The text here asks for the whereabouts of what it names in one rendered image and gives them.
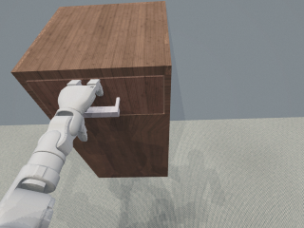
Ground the handle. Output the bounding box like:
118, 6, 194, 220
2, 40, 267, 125
83, 97, 121, 118

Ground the robot left forearm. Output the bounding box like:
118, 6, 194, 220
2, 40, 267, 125
0, 107, 83, 213

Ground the cabinet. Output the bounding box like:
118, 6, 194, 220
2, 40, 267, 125
11, 1, 172, 178

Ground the robot left hand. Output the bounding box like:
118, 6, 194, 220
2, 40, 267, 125
58, 79, 104, 142

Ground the drawer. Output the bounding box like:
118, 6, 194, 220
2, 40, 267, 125
27, 75, 163, 116

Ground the robot left upper arm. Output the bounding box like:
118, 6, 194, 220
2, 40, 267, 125
0, 187, 56, 228

